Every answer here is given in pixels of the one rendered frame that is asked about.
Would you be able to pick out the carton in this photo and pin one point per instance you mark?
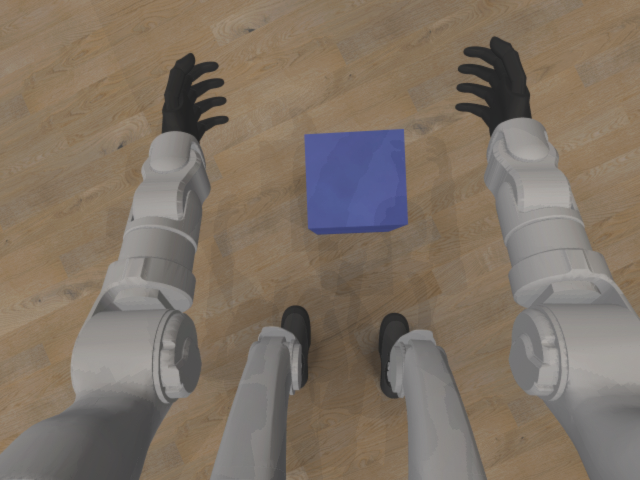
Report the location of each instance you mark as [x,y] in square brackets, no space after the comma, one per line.
[356,181]

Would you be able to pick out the robot left shin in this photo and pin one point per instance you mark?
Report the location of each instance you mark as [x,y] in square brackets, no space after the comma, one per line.
[274,331]

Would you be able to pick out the robot left forearm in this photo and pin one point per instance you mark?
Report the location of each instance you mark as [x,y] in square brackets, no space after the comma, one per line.
[154,268]

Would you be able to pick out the left robot thigh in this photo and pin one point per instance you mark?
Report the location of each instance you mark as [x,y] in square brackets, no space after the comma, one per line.
[253,445]

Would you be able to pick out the left robot hand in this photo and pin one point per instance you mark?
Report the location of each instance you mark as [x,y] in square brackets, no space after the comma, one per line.
[179,111]

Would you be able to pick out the right robot upper arm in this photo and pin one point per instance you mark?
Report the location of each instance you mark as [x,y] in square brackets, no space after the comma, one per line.
[583,361]

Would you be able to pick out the robot right forearm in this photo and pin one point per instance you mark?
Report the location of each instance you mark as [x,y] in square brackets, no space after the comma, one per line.
[551,257]

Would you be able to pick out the right robot hand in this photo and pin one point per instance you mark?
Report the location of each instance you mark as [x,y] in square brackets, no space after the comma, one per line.
[509,96]

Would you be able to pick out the left robot upper arm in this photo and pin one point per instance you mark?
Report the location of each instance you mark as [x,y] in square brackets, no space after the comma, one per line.
[129,368]

